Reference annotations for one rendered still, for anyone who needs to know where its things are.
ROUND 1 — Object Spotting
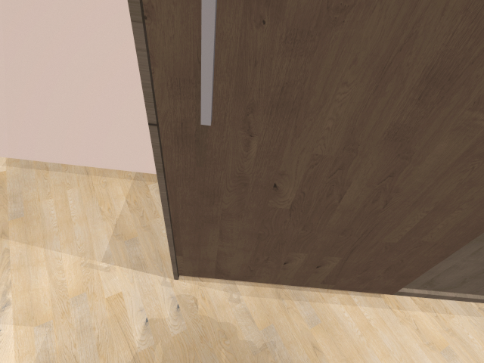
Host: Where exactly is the handle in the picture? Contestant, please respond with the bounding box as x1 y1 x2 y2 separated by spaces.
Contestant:
201 0 217 126

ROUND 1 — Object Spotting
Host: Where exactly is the wardrobe door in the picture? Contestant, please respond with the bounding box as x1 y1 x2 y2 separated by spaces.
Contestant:
404 233 484 295
142 0 484 295

